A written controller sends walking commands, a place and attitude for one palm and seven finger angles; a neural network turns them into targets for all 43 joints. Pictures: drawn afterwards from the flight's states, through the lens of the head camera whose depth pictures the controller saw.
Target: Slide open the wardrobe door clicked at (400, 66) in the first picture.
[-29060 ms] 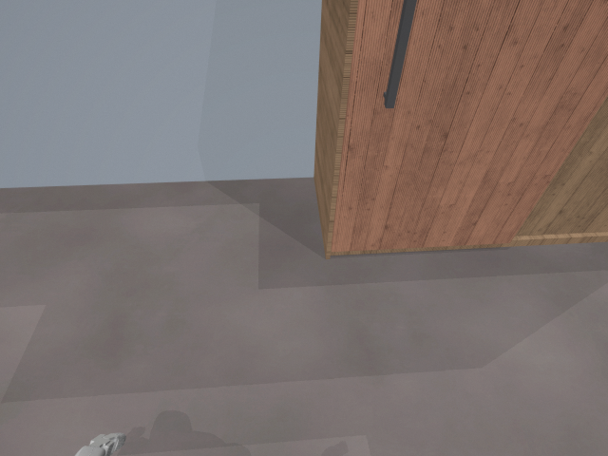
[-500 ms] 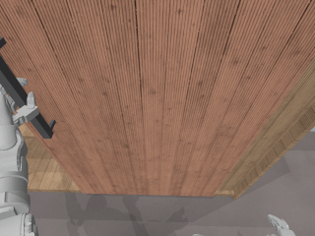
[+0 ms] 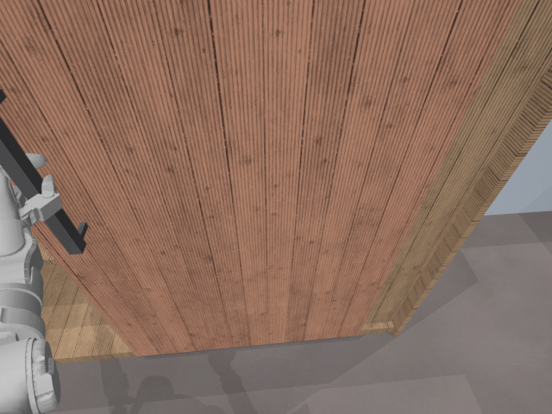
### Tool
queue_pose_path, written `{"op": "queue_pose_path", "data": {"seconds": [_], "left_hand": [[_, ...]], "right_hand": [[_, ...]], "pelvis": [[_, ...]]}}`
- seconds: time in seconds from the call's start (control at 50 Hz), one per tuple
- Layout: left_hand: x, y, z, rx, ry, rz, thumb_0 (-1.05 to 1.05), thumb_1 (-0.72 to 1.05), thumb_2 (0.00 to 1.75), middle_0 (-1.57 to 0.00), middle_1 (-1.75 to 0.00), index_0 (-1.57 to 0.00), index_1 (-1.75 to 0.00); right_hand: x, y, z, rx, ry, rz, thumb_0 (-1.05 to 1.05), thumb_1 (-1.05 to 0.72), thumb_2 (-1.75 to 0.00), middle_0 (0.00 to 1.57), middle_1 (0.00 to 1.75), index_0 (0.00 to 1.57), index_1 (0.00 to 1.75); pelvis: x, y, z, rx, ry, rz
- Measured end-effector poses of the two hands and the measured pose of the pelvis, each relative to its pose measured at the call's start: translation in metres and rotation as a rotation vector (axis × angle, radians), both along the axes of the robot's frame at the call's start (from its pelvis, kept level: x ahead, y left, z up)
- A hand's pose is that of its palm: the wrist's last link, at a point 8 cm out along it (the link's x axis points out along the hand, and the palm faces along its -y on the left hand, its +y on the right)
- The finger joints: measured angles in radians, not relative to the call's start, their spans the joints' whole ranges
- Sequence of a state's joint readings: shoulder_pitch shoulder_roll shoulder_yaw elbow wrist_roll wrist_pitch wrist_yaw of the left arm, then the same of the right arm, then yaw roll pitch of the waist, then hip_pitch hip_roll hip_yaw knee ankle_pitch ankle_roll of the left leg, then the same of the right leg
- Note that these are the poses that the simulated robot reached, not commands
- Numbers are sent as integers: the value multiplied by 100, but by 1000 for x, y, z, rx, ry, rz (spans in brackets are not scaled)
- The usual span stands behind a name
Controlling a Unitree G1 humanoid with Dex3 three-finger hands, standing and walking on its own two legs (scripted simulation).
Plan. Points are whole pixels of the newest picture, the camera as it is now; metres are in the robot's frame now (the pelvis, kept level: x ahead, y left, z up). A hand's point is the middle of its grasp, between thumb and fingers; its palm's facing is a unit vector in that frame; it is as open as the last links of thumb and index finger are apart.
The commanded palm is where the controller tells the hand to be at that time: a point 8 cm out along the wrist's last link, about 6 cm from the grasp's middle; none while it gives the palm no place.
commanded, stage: stop walking and hold the door there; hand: left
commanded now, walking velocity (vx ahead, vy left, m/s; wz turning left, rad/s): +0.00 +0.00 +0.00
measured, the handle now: (42, 183) +0.42 +0.38 +0.12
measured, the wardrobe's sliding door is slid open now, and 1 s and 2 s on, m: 0.61 0.61 0.61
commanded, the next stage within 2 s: loosen the grip on the handle in 1.46 s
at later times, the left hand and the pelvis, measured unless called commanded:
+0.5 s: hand (52, 202) +0.38 +0.35 +0.11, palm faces +0.47 -0.83 -0.29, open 5.6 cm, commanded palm +0.34 +0.39 +0.09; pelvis +0.02 +0.03 +0.00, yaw +3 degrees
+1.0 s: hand (55, 206) +0.38 +0.35 +0.10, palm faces +0.39 -0.89 -0.21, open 5.6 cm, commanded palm +0.34 +0.37 +0.09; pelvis -0.01 +0.08 -0.01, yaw +4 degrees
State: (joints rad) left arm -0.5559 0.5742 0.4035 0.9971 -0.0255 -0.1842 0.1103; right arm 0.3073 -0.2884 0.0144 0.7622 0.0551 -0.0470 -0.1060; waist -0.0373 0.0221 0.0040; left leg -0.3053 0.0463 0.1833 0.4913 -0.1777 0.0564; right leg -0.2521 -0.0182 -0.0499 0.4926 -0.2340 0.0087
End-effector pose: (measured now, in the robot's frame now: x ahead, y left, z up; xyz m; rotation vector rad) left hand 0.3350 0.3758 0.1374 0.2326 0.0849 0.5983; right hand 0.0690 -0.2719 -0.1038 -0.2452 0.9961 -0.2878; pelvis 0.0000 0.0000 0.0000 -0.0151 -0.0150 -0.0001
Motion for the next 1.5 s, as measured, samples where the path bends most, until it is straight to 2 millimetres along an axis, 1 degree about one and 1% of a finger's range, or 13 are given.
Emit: {"op": "queue_pose_path", "data": {"seconds": [0.24,0.34,0.46,0.58,0.66,0.78,0.86,0.92,0.98,1.1,1.18,1.28,1.5], "left_hand": [[0,-1,1,-6,9,20,-8,66,80,-32,-131,-33,-138],[0,0,0,6,8,16,-9,65,81,-34,-130,-34,-139],[3,5,-4,31,38,-46,-14,63,83,-39,-133,-39,-139],[9,13,-17,34,-12,-144,-18,64,83,-43,-137,-42,-140],[10,17,-22,51,-76,-208,-18,66,82,-44,-138,-41,-140],[10,12,-24,7,-100,-205,-16,72,80,-45,-139,-31,-140],[9,10,-23,9,-90,-189,-16,73,79,-46,-140,-28,-140],[8,11,-22,25,-63,-183,-17,73,78,-46,-140,-28,-140],[8,12,-22,14,-64,-193,-16,73,78,-46,-140,-30,-140],[10,14,-24,-33,-103,-238,-14,72,80,-46,-140,-33,-140],[9,14,-24,-70,-105,-255,-12,73,80,-46,-140,-32,-140],[8,12,-23,-70,-89,-265,-10,75,80,-46,-140,-26,-140],[6,12,-21,-59,-51,-267,-9,76,79,-45,-140,-23,-140]], "right_hand": [[-2,-11,-3,-5,35,5,1,-90,-90,20,30,20,30],[10,-10,-8,10,46,18,1,-90,-90,20,30,20,30],[35,-1,-9,7,45,35,1,-90,-90,20,30,20,30],[67,34,-4,-26,-6,97,1,-90,-90,20,30,20,30],[84,72,-11,-9,-47,116,1,-91,-90,20,30,20,30],[87,147,-14,140,-61,209,1,-90,-90,20,30,20,30],[82,172,-25,214,-50,268,1,-90,-90,20,30,20,30],[78,174,-31,229,-30,270,1,-90,-90,20,30,21,30],[73,164,-28,198,-13,255,1,-90,-90,21,30,21,30],[72,131,-9,39,-22,225,1,-90,-90,20,30,20,30],[73,122,8,-16,-57,190,1,-90,-90,20,30,20,30],[73,131,15,-9,-99,190,1,-90,-90,20,30,20,30],[57,168,-1,91,-54,186,1,-90,-90,20,30,20,30]], "pelvis": [[5,-5,2,7,10,0],[12,-4,0,0,15,12],[18,17,0,17,8,32],[15,51,-5,51,0,78],[4,73,-14,53,-5,74],[-6,77,-8,38,9,69],[-9,76,-12,52,16,58],[-11,78,-10,20,9,58],[-10,80,-7,20,12,71],[-9,94,-7,18,9,91],[-13,104,-4,18,7,64],[-18,110,-2,14,2,54],[-16,115,0,8,18,45]]}}
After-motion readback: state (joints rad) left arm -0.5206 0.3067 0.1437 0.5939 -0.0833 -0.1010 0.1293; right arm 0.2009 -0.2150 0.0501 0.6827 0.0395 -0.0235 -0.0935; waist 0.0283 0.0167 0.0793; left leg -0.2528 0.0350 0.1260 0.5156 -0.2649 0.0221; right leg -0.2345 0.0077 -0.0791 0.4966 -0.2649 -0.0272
